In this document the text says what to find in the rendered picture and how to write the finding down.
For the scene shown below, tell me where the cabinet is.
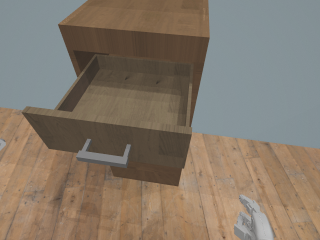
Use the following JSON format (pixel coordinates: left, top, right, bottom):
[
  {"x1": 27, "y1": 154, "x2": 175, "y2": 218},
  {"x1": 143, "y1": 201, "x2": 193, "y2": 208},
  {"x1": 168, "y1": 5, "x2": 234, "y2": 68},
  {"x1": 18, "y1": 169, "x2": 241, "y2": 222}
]
[{"x1": 58, "y1": 0, "x2": 210, "y2": 187}]

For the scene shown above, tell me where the robot right hand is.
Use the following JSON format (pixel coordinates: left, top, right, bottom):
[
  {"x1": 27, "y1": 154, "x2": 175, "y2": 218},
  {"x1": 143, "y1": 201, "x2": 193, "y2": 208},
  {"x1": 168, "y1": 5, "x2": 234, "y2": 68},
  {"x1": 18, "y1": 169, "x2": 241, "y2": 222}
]
[{"x1": 234, "y1": 194, "x2": 274, "y2": 240}]

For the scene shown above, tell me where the handle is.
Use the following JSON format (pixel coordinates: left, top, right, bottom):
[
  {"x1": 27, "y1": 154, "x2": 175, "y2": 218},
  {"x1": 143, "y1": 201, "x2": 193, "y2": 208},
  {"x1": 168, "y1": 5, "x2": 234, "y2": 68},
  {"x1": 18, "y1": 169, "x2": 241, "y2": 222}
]
[{"x1": 76, "y1": 139, "x2": 132, "y2": 168}]

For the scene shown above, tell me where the drawer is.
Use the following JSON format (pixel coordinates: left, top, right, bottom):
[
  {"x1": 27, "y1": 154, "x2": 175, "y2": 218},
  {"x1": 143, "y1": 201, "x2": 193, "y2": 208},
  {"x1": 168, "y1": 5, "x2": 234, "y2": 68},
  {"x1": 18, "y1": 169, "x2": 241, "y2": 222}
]
[{"x1": 21, "y1": 54, "x2": 194, "y2": 169}]

